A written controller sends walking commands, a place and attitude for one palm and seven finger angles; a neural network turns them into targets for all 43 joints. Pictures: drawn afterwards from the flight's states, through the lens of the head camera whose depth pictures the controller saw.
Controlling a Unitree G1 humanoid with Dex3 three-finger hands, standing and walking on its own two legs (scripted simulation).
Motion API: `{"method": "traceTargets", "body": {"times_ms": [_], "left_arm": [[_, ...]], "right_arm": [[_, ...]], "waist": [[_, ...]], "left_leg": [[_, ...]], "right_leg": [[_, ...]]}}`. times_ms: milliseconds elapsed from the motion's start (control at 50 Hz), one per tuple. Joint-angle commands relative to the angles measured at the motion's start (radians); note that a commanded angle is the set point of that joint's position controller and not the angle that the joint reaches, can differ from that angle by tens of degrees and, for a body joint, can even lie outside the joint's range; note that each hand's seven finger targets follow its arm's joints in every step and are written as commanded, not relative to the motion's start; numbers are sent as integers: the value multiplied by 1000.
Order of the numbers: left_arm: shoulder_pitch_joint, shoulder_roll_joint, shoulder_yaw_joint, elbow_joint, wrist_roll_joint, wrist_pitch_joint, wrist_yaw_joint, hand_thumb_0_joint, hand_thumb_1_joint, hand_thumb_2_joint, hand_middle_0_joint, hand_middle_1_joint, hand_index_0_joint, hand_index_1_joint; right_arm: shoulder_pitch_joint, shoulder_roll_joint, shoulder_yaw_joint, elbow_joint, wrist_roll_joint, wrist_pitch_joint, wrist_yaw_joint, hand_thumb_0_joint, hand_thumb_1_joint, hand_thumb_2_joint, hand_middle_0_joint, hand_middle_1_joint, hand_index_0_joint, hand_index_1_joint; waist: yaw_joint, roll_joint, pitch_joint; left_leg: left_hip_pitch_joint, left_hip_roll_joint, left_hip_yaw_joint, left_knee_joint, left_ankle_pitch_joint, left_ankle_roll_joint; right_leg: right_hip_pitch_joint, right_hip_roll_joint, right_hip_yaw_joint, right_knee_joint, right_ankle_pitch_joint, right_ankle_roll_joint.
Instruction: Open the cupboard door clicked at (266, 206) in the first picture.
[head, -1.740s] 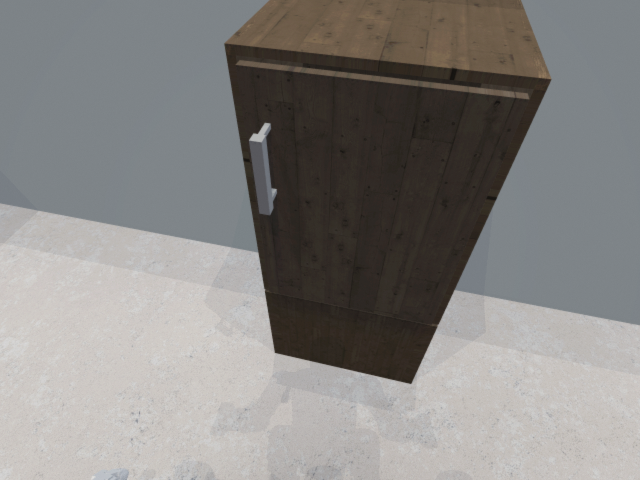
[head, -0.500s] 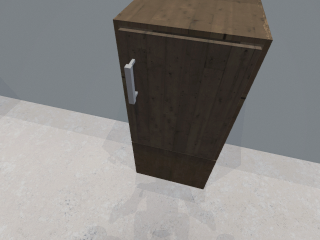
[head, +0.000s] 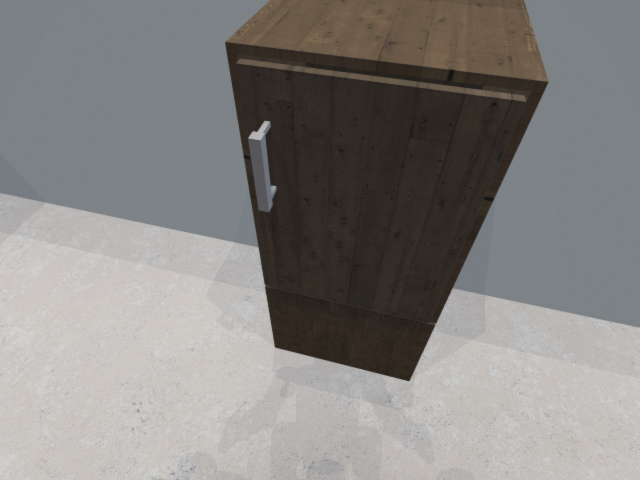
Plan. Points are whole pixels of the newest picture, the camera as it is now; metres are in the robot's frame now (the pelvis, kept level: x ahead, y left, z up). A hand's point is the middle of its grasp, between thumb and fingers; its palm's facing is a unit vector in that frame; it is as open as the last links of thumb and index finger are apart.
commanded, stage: shuffle to correct the standing spot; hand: left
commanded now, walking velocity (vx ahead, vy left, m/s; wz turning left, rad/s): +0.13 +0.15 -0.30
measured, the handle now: (265, 167) +0.60 +0.14 +0.05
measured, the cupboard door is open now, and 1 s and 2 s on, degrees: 0 0 0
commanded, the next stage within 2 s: come to a stop and stand still in 0.24 s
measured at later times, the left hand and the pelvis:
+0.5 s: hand out of the picture +0.11 +0.20 -0.19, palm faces -0.14 -0.96 -0.23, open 7.4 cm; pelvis +0.05 +0.03 -0.02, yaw -9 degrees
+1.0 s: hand out of the picture +0.11 +0.24 -0.18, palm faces -0.13 -0.97 -0.22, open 7.3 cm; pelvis +0.04 +0.06 -0.01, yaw -8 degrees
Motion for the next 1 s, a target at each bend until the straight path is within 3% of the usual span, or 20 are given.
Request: {"method": "traceTargets", "body": {"times_ms": [0, 160, 220, 260, 340, 420, 460, 480, 540, 580, 620, 660, 700, 720, 740, 760, 780, 840, 880, 980], "left_arm": [[10, 160, 44, -55, 5, -8, 8, 0, 900, 900, -200, -300, -200, -300], [95, 119, 69, -84, 9, 11, 13, 0, 900, 900, -200, -300, -200, -300], [99, 75, 68, -103, 11, 16, 13, 0, 900, 900, -200, -300, -200, -300], [85, 23, 58, -123, 14, 17, 15, 0, 900, 900, -200, -300, -200, -300], [71, -34, 49, -131, 12, 18, 15, 0, 900, 900, -200, -300, -200, -300], [191, -49, 52, -83, 6, 6, 18, 0, 900, 900, -200, -300, -200, -300], [232, 33, 63, -61, 4, -10, 29, 0, 900, 900, -200, -300, -200, -300], [226, 36, 66, -56, 1, -11, 34, 0, 900, 900, -200, -300, -200, -300], [117, 2, 61, -76, 7, 1, 44, 0, 900, 900, -200, -300, -200, -300], [65, -13, 59, -93, -3, 6, 40, 0, 900, 900, -200, -300, -200, -300], [63, -48, 55, -101, -2, 14, 34, 0, 900, 900, -200, -300, -200, -300], [68, -64, 52, -88, 3, 18, 33, 0, 900, 900, -200, -300, -200, -300], [93, -68, 48, -69, 2, 11, 32, 0, 900, 900, -200, -300, -200, -300], [195, -39, 41, -25, -1, -3, 74, 0, 900, 900, -200, -300, -200, -300], [199, 7, 46, -45, 9, -34, 63, 0, 900, 900, -200, -300, -200, -300], [162, 4, 44, -62, 6, -43, 57, 0, 900, 900, -200, -300, -200, -300], [124, -14, 36, -77, 2, -38, 54, 0, 900, 900, -200, -300, -200, -300], [83, -42, 21, -92, 4, -19, 42, 0, 900, 900, -200, -300, -200, -300], [100, -51, 19, -85, 5, -5, 35, 0, 900, 900, -200, -300, -200, -300], [125, -50, 12, -80, 7, -1, 25, 0, 900, 900, -200, -300, -200, -300]], "right_arm": [[37, -131, -32, -47, -7, -6, -6, 0, -900, -900, 200, 300, 200, 300], [148, -65, -36, -79, -11, -2, -7, 0, -900, -900, 200, 300, 200, 300], [202, -75, -43, -83, -8, -10, -12, 0, -900, -900, 200, 300, 200, 300], [253, -100, -55, -85, -8, -9, -20, 0, -900, -900, 200, 300, 200, 300], [254, -40, -45, -89, -13, -13, -34, 0, -900, -900, 200, 300, 200, 300], [221, -1, -41, -65, 2, -21, -47, 0, -900, -900, 200, 300, 200, 300], [246, 58, -41, -64, 16, -20, -44, 0, -900, -900, 200, 300, 200, 300], [226, 89, -39, -55, 14, -6, -47, 0, -900, -900, 200, 300, 200, 300], [239, 128, -41, -24, 13, 9, -47, 0, -900, -900, 200, 300, 200, 300], [304, 135, -40, 11, 8, 3, -46, 0, -900, -900, 200, 300, 200, 300], [260, 98, -44, 2, -3, -5, -44, 0, -900, -900, 200, 300, 200, 300], [228, 91, -44, -2, -3, -16, -44, 0, -900, -900, 200, 300, 200, 300], [227, 90, -45, -2, -2, -23, -47, 0, -900, -900, 200, 300, 200, 300], [118, 37, -50, -92, 13, -24, -38, 0, -900, -900, 200, 300, 200, 300], [132, 83, -31, -131, 7, -22, -27, 0, -900, -900, 200, 300, 200, 300], [243, 116, -34, -112, 4, -24, -23, 0, -900, -900, 200, 300, 200, 300], [260, 108, -37, -106, 3, -23, -25, 0, -900, -900, 200, 300, 200, 300], [230, 70, -36, -110, -7, -21, -30, 0, -900, -900, 200, 300, 200, 300], [190, 52, -30, -129, -8, -18, -30, 0, -900, -900, 200, 300, 200, 300], [177, 24, -30, -148, -9, -19, -20, 0, -900, -900, 200, 300, 200, 300]], "waist": [[0, -39, -27], [1, -66, 28], [-8, 20, 12], [-21, 149, 21], [-8, 93, 55], [43, 24, -16], [18, -111, -69], [24, -203, -71], [-10, -124, -34], [-37, -63, -61], [-4, 33, -31], [10, 74, 11], [11, 43, -20], [39, 58, 12], [15, 14, -53], [-38, -54, -193], [-37, -68, -225], [-20, 73, -53], [-2, 84, 42], [-3, 22, 73]], "left_leg": [[-28, 83, -40, -1, -20, 6], [-85, 61, 23, 80, -97, 4], [1, 124, -30, 28, -8, 41], [88, 222, -129, -43, 122, 113], [81, 287, -96, -24, 464, 208], [1, 203, 24, 140, 550, 92], [-178, 88, 86, 242, 61, 4], [-172, 68, 87, 292, -205, -12], [-149, 89, 38, 284, -268, -8], [-22, 104, 34, 75, 13, -4], [-51, 169, 3, 23, 151, 22], [-95, 184, -25, -22, 211, 43], [-49, 173, -7, -6, 276, 40], [-97, 176, 59, 238, 352, 6], [-145, 99, 76, 264, 193, -7], [-115, 76, 51, 178, -31, -4], [-78, 80, 38, 123, 7, 2], [-81, 131, -6, 71, 248, 27], [-146, 146, -34, 14, 169, 39], [-193, 130, -62, -81, -160, 48]], "right_leg": [[-36, -132, 169, -80, -59, -52], [-97, -159, 260, -39, -121, -105], [-164, -80, 145, 117, -58, -74], [-280, 4, 11, 302, -150, -36], [-325, -42, -25, 463, -330, -21], [-22, -53, -27, 84, 106, -17], [132, -289, 187, 100, 629, -140], [96, -326, 220, 71, 719, -200], [-8, -297, 161, 54, 575, -218], [-81, -209, 93, 106, 398, -131], [-89, -95, 15, 103, 180, -43], [-51, -72, -6, 114, 131, -20], [-35, -82, -2, 99, 182, -21], [-73, -163, 60, 100, 494, -32], [33, -203, 73, 121, 768, -61], [99, -235, 86, 177, 773, -96], [98, -209, 51, 200, 680, -87], [-46, -116, 0, 177, 265, -52], [-79, -83, -14, 140, 42, -42], [-78, -82, -7, 97, -27, -36]]}}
